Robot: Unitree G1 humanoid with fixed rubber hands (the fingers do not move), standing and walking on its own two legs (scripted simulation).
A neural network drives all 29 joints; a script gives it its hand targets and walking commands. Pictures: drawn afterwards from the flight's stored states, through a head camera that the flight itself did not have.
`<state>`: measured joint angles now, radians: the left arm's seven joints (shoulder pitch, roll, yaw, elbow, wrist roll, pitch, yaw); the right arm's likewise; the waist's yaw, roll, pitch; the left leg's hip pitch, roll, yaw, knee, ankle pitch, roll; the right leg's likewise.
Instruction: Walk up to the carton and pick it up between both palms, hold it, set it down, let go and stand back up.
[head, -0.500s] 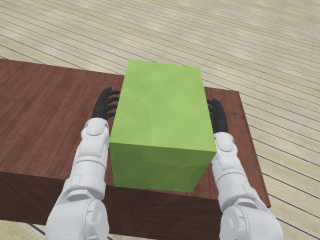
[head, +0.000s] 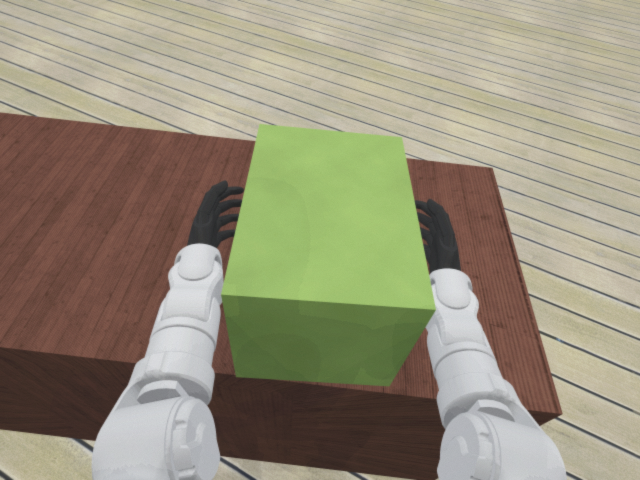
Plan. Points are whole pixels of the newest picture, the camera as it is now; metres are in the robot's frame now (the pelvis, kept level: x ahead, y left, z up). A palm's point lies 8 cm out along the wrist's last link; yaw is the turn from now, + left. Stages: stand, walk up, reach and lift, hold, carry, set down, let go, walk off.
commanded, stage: set down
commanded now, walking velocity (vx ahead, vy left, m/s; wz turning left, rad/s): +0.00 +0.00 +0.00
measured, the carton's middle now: (322, 251) +0.44 +0.01 +0.02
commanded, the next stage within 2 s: none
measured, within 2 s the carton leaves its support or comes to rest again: rests again in 0.68 s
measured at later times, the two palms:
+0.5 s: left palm (210, 259) +0.40 +0.15 +0.05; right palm (441, 277) +0.38 -0.15 +0.05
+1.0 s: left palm (211, 263) +0.40 +0.16 +0.04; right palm (438, 280) +0.39 -0.15 +0.04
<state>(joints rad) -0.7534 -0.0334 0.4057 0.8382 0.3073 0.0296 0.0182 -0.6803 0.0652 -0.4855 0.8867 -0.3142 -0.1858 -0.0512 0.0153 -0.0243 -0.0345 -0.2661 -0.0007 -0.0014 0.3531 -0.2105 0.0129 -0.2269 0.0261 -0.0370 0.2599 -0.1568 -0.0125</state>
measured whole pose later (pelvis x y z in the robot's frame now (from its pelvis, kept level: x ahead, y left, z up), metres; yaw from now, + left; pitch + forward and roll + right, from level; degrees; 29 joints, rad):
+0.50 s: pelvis -0.01 +0.00 +0.00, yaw +0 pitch +10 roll -1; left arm -0.79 -0.02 0.45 1.02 0.32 -0.13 0.03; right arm -0.69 0.07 -0.55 0.95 -0.38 -0.27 -0.05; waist 0.01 -0.02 -0.05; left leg -0.33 0.00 0.00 0.35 -0.18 0.02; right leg -0.30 0.02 -0.03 0.26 -0.13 -0.01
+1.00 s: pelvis -0.01 +0.00 +0.00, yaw +0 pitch +12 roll -1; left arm -0.78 -0.03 0.50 1.04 0.37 -0.22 0.03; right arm -0.69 0.08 -0.62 0.96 -0.45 -0.35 -0.04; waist 0.01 -0.01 -0.05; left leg -0.37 -0.01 0.00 0.35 -0.18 0.02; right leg -0.34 0.02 -0.04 0.27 -0.14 -0.01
